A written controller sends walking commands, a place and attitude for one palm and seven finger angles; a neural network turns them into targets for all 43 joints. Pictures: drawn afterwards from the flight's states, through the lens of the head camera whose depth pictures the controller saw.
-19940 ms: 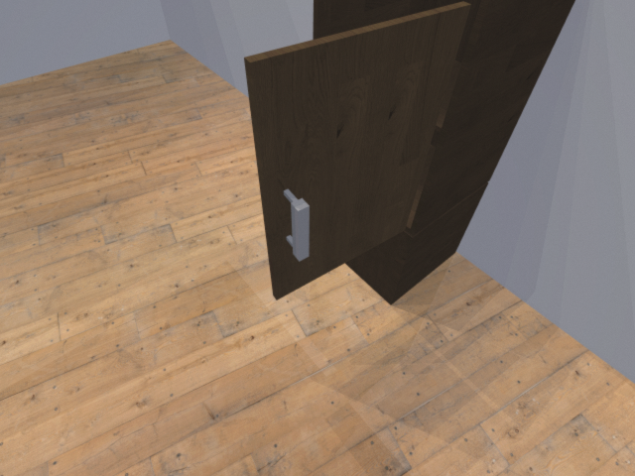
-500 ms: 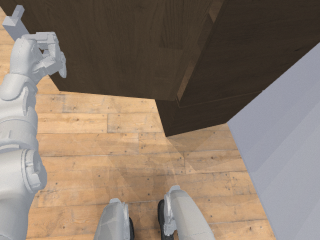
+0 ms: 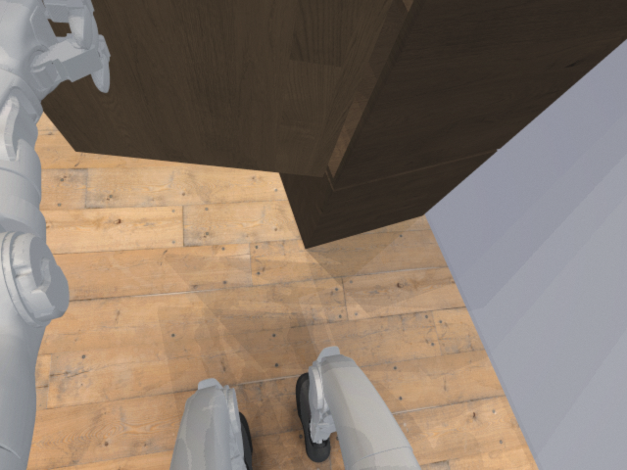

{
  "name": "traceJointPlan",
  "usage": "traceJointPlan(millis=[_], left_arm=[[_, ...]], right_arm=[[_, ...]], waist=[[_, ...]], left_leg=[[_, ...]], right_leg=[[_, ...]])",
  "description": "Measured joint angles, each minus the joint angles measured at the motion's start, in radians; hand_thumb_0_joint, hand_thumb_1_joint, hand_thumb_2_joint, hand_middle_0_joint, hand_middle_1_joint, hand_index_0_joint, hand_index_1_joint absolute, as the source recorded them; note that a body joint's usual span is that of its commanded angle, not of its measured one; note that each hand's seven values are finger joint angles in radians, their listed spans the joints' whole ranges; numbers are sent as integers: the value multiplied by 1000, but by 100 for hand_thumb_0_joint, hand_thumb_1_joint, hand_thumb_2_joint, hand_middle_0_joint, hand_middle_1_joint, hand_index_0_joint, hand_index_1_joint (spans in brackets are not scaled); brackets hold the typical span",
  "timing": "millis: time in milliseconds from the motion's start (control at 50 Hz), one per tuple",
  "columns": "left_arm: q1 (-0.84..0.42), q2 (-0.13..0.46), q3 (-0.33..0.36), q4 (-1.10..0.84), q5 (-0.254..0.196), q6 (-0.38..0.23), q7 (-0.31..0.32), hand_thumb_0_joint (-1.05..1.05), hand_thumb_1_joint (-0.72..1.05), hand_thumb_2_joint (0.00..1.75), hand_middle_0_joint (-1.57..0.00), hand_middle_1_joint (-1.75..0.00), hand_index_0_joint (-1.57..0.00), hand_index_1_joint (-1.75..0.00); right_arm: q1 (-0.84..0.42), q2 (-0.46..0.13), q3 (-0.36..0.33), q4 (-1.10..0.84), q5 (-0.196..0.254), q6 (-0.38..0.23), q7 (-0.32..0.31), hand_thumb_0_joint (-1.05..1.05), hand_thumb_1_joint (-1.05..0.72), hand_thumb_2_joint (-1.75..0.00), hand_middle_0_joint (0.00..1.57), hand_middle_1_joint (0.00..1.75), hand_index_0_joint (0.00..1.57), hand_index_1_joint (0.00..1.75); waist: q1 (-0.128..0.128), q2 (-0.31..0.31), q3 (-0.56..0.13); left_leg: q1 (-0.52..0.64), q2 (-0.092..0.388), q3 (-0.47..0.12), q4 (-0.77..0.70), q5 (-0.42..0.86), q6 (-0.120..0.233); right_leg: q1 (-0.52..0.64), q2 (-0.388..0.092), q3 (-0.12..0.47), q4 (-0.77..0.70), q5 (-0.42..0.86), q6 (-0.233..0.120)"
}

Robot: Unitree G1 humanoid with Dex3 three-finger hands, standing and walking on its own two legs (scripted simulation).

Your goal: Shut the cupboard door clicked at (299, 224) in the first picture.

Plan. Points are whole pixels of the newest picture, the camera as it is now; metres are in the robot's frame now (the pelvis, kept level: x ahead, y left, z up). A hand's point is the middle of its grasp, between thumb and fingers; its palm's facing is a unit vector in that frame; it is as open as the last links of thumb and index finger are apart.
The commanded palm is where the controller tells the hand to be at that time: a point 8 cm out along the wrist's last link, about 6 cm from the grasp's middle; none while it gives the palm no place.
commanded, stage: push the door shut along its arc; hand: left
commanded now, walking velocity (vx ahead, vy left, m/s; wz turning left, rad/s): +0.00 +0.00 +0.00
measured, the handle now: out of the picture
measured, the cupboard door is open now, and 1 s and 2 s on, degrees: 69 57 57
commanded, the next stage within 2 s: pull the fist back off the door in 0.16 s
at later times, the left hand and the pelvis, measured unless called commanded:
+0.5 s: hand (110, 40) +0.61 +0.15 +0.05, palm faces +0.11 -0.99 -0.05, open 3.0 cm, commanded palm +0.58 +0.16 +0.07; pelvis +0.00 +0.00 +0.00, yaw -1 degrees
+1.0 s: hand (113, 100) +0.53 +0.14 +0.06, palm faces +0.08 -1.00 -0.01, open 3.1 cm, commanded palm +0.49 +0.18 +0.07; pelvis +0.02 -0.01 +0.03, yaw +2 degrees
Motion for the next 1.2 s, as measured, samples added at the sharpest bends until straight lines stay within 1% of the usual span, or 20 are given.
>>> traceJointPlan(millis=[160,280,300,320,360,380,400,420,440,460,500,560,600,720,780,880,1000,1100,1200], left_arm=[[-100,57,-27,43,19,41,-19,-1,89,92,-129,-150,-130,-150],[-179,92,-51,65,39,72,-18,-1,91,93,-129,-150,-130,-150],[-185,82,-20,65,36,81,5,-1,90,92,-129,-150,-130,-150],[-187,67,14,63,26,86,59,0,89,92,-130,-150,-130,-150],[-177,29,67,41,12,90,204,0,87,91,-130,-150,-130,-150],[-162,7,86,18,20,81,281,0,87,90,-129,-150,-130,-150],[-139,-13,94,-10,37,67,351,0,87,90,-129,-150,-130,-150],[-112,-31,89,-36,61,49,407,0,87,90,-129,-150,-130,-150],[-85,-46,80,-57,82,33,445,1,88,90,-129,-150,-130,-150],[-60,-61,72,-72,98,18,466,1,88,90,-129,-150,-130,-150],[-19,-88,62,-85,104,-1,470,1,88,90,-129,-150,-130,-150],[25,-124,69,-81,83,-13,444,1,89,90,-129,-150,-130,-150],[55,-146,79,-79,70,-29,438,1,89,90,-129,-150,-130,-150],[116,-169,74,-31,60,-98,451,1,89,90,-129,-150,-130,-150],[154,-189,50,-39,40,-127,441,1,89,90,-129,-150,-130,-150],[237,-252,20,-90,3,-167,425,1,90,90,-129,-150,-130,-150],[339,-325,-14,-167,-11,-217,436,1,90,90,-129,-150,-130,-150],[370,-353,-44,-178,-14,-236,445,1,90,90,-130,-150,-130,-150],[340,-356,-68,-143,-10,-242,455,1,90,90,-130,-150,-130,-150]], right_arm=[[7,0,9,16,-7,-22,-11,1,-90,-90,21,30,21,30],[10,-2,13,22,-15,-36,-15,1,-90,-90,21,30,21,30],[18,-3,12,15,-22,-35,-14,1,-90,-90,21,30,21,30],[27,-4,12,5,-28,-34,-9,1,-90,-90,21,30,20,30],[43,2,10,-12,-45,-31,13,1,-90,-90,21,30,20,30],[51,6,8,-20,-54,-30,28,1,-90,-90,21,30,20,30],[58,12,6,-25,-62,-28,44,1,-90,-90,21,30,20,30],[63,18,2,-28,-67,-24,61,1,-90,-90,21,30,20,30],[66,25,0,-26,-69,-19,76,1,-90,-90,21,30,20,30],[67,32,-2,-23,-70,-12,88,1,-90,-90,21,30,20,30],[68,45,-2,-12,-66,3,100,1,-90,-90,21,30,20,30],[68,57,-1,2,-56,18,101,1,-90,-90,21,30,21,30],[71,58,-4,4,-53,19,98,1,-90,-90,21,30,21,30],[68,41,-18,-7,-50,22,93,1,-90,-90,21,30,21,30],[60,29,-32,-13,-45,27,91,1,-90,-90,21,30,20,30],[34,16,-55,-13,-36,38,84,1,-90,-90,21,30,20,30],[-15,12,-75,-7,-30,43,74,1,-91,-90,21,30,20,30],[-57,17,-76,-1,-25,44,63,1,-91,-90,20,30,20,30],[-85,25,-66,4,-25,36,54,1,-91,-90,21,30,20,30]], waist=[[-32,-1,3],[-57,0,5],[-56,4,3],[-53,7,1],[-47,7,2],[-43,6,4],[-39,7,4],[-35,8,5],[-31,8,7],[-26,8,9],[-19,6,12],[-12,6,10],[-8,8,1],[6,8,-17],[24,4,-20],[59,-11,-24],[91,-22,-25],[107,-25,-25],[108,-23,-27]], left_leg=[[-51,4,-15,28,-5,-4],[-95,6,-24,54,-11,-5],[-103,8,-26,58,-12,-6],[-110,9,-27,59,-13,-6],[-113,11,-24,56,-12,-7],[-112,11,-22,51,-10,-8],[-109,12,-20,45,-8,-9],[-104,11,-18,38,-6,-10],[-95,11,-16,30,-4,-11],[-84,11,-14,20,-2,-11],[-58,9,-11,0,3,-12],[-13,8,-11,-35,9,-15],[18,7,-9,-59,13,-16],[102,6,-1,-105,13,-19],[129,2,4,-116,12,-19],[157,-6,10,-127,13,-19],[180,-15,10,-130,14,-20],[197,-22,8,-131,18,-19],[194,-30,3,-125,24,-19]], right_leg=[[-43,2,-15,17,-3,-5],[-82,4,-24,36,-6,-8],[-89,5,-26,37,-6,-8],[-95,6,-27,37,-5,-8],[-100,8,-24,33,-2,-6],[-100,9,-22,30,-1,-6],[-98,10,-20,25,1,-6],[-95,10,-17,20,3,-6],[-87,10,-15,14,4,-6],[-78,10,-13,7,5,-6],[-54,10,-9,-10,7,-6],[-10,11,-7,-40,10,-8],[19,12,-5,-59,11,-9],[94,14,5,-91,6,-10],[116,11,11,-94,1,-10],[138,4,17,-90,-7,-9],[160,-5,17,-85,-12,-9],[178,-12,16,-82,-13,-8],[178,-20,11,-74,-12,-8]])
